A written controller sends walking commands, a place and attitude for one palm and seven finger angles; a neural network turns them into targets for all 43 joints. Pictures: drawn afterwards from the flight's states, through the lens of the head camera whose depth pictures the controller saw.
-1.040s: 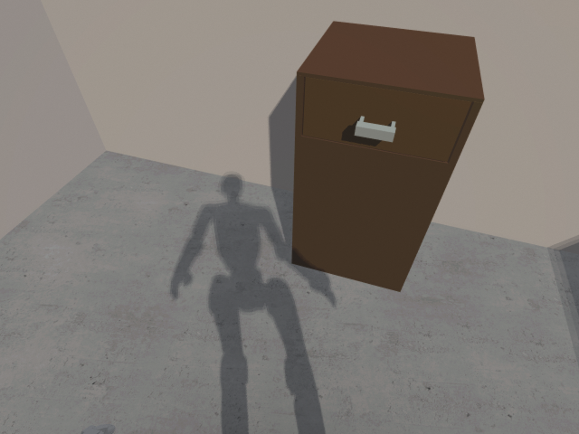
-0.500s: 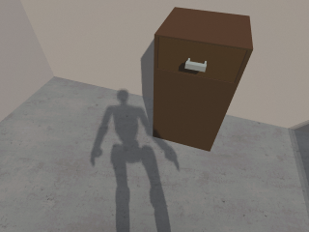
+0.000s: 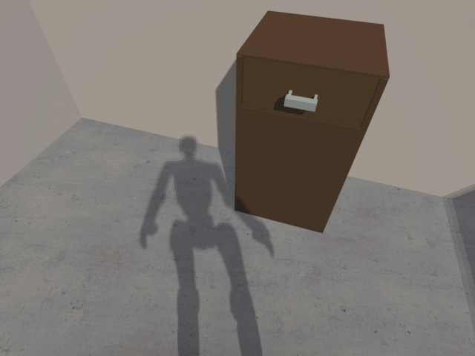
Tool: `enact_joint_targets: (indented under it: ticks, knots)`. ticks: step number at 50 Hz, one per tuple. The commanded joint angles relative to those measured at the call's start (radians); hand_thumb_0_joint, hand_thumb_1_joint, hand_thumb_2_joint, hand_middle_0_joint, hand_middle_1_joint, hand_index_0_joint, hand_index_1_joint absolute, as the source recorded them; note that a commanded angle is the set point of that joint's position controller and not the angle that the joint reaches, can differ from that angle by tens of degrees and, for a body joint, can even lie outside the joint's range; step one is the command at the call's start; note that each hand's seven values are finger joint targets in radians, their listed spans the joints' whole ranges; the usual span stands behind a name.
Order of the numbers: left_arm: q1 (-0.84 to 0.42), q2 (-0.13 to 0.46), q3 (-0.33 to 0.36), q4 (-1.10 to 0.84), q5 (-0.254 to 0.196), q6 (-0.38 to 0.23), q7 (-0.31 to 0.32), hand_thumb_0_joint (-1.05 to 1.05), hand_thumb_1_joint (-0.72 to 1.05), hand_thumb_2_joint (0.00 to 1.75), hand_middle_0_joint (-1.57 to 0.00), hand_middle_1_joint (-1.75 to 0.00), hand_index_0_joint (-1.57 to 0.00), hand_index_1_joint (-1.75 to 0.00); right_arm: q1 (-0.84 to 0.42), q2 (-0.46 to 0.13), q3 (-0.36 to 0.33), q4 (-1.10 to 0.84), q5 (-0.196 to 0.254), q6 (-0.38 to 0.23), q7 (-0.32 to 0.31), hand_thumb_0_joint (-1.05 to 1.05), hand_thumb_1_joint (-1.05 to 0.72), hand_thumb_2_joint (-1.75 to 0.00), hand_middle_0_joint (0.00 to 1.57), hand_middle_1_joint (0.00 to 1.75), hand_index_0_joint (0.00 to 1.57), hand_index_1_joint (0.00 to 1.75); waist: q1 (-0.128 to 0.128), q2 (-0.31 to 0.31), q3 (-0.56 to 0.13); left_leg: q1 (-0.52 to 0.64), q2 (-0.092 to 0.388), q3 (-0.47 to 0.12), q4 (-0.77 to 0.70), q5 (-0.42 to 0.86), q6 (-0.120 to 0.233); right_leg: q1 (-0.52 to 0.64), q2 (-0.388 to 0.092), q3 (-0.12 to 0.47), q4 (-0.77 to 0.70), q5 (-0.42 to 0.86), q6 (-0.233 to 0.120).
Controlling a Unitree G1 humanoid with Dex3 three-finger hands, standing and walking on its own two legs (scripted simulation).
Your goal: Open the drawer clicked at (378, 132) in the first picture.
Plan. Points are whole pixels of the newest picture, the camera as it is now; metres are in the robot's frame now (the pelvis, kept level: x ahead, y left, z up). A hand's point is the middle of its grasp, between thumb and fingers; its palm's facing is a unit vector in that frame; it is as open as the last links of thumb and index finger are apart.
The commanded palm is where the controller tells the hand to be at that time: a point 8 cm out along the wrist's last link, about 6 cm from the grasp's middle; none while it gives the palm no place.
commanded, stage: look at it before walking up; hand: left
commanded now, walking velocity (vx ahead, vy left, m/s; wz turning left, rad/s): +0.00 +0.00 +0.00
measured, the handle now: (301, 99) +0.88 -0.16 -0.03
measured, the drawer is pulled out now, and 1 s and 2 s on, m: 0.00 0.00 0.00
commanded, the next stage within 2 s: turn to face it in 0.40 s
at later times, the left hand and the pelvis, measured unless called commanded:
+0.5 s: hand out of the picture +0.08 +0.24 -0.15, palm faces -0.01 -0.94 -0.34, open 7.4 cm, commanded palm none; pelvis +0.01 -0.01 +0.00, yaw +0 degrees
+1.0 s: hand out of the picture +0.07 +0.19 -0.18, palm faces -0.12 -0.97 -0.22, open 7.4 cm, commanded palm none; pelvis -0.01 +0.00 -0.01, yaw -7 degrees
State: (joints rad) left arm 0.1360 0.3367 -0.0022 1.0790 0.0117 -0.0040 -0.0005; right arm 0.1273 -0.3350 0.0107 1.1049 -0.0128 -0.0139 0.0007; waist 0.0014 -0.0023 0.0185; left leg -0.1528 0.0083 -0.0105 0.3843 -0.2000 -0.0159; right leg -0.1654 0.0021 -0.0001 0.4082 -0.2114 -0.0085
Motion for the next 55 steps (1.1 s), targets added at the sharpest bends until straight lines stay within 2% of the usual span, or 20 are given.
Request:
enact_joint_targets:
  ticks: [1,9,27,29,33,35,40,46,51,53,55]
  knots:
    - [-0.043,0.208,0.038,-0.064,-0.001,-0.026,0.012,0.00,0.90,0.90,-0.20,-0.30,-0.20,-0.30,-0.047,-0.209,-0.046,-0.063,0.003,-0.023,-0.012,0.00,-0.90,-0.90,0.20,0.30,0.20,0.30,-0.001,0.015,-0.039,-0.005,0.106,-0.098,-0.071,0.104,0.041,0.012,-0.118,0.109,-0.078,0.100,-0.023]
    - [-0.041,0.210,0.040,-0.063,0.000,-0.027,0.013,0.00,0.90,0.90,-0.20,-0.30,-0.20,-0.30,-0.053,-0.210,-0.046,-0.066,0.005,-0.024,-0.014,0.00,-0.90,-0.90,0.20,0.30,0.20,0.30,-0.001,0.007,-0.064,0.024,0.109,-0.093,-0.067,0.155,0.042,0.032,-0.121,0.103,-0.072,0.159,-0.023]
    - [-0.037,0.215,0.040,-0.055,-0.002,-0.028,0.011,0.00,0.90,0.90,-0.20,-0.30,-0.20,-0.30,-0.057,-0.209,-0.043,-0.056,0.003,-0.018,-0.015,0.00,-0.90,-0.90,0.20,0.30,0.20,0.30,-0.002,0.003,-0.033,0.038,0.107,-0.078,-0.077,0.116,0.033,0.015,-0.121,0.125,-0.108,0.141,-0.027]
    - [-0.043,0.216,0.044,-0.062,0.000,-0.024,0.010,0.00,0.90,0.90,-0.20,-0.30,-0.20,-0.30,-0.050,-0.212,-0.047,-0.059,0.003,-0.019,-0.018,0.00,-0.90,-0.90,0.20,0.30,0.20,0.30,-0.004,0.003,-0.033,0.043,0.113,-0.069,-0.065,0.121,0.033,0.007,-0.115,0.131,-0.093,0.168,-0.031]
    - [0.003,0.143,0.038,-0.064,0.000,-0.001,0.013,0.00,0.90,0.90,-0.20,-0.30,-0.20,-0.30,0.003,-0.129,-0.039,-0.062,0.003,-0.008,-0.023,0.00,-0.90,-0.90,0.20,0.30,0.20,0.30,-0.006,-0.001,-0.062,0.045,0.120,-0.026,-0.011,0.141,0.020,-0.004,-0.111,0.150,-0.037,0.249,-0.026]
    - [0.027,0.108,0.034,-0.070,0.000,0.012,0.015,0.00,0.90,0.90,-0.20,-0.30,-0.20,-0.30,0.026,-0.092,-0.036,-0.070,0.002,0.001,-0.026,0.00,-0.90,-0.90,0.20,0.30,0.20,0.30,-0.007,-0.004,-0.052,0.036,0.122,-0.008,0.008,0.135,0.013,-0.029,-0.106,0.155,-0.012,0.262,-0.022]
    - [0.053,0.105,0.046,-0.107,0.004,0.025,0.013,0.00,0.90,0.90,-0.20,-0.30,-0.20,-0.30,0.050,-0.079,-0.050,-0.102,0.002,0.013,-0.031,0.00,-0.90,-0.90,0.20,0.30,0.20,0.30,-0.007,-0.021,-0.017,-0.014,0.120,0.018,0.058,0.046,0.013,-0.092,-0.099,0.200,0.016,0.217,-0.032]
    - [0.068,0.081,0.059,-0.145,0.007,0.028,0.013,0.00,0.90,0.90,-0.20,-0.30,-0.20,-0.30,0.085,-0.050,-0.066,-0.126,0.002,0.016,-0.033,0.00,-0.90,-0.90,0.20,0.30,0.20,0.30,-0.014,-0.019,-0.023,-0.026,0.118,0.022,0.099,-0.037,0.019,-0.159,-0.085,0.238,0.038,0.140,-0.045]
    - [0.079,0.031,0.062,-0.173,0.009,0.031,0.009,0.00,0.90,0.90,-0.20,-0.30,-0.20,-0.30,0.096,-0.047,-0.080,-0.137,0.000,0.014,-0.032,0.00,-0.90,-0.90,0.20,0.30,0.20,0.30,-0.006,0.065,-0.005,-0.062,0.183,-0.035,0.021,-0.125,0.055,-0.207,-0.015,0.169,0.134,0.039,-0.023]
    - [0.100,0.012,0.063,-0.173,0.010,0.032,0.008,0.00,0.90,0.90,-0.20,-0.30,-0.20,-0.30,0.082,-0.054,-0.088,-0.144,0.000,0.014,-0.031,0.00,-0.90,-0.90,0.20,0.30,0.20,0.30,0.009,0.113,-0.005,-0.094,0.218,-0.061,-0.009,-0.143,0.076,-0.195,0.006,0.131,0.207,0.025,-0.016]
    - [0.139,-0.007,0.065,-0.167,0.011,0.032,0.007,0.00,0.90,0.90,-0.20,-0.30,-0.20,-0.30,0.064,-0.054,-0.094,-0.154,-0.001,0.012,-0.031,0.00,-0.90,-0.90,0.20,0.30,0.20,0.30,0.026,0.123,-0.020,-0.125,0.244,-0.056,-0.005,-0.121,0.093,-0.163,0.011,0.101,0.264,0.016,-0.011]
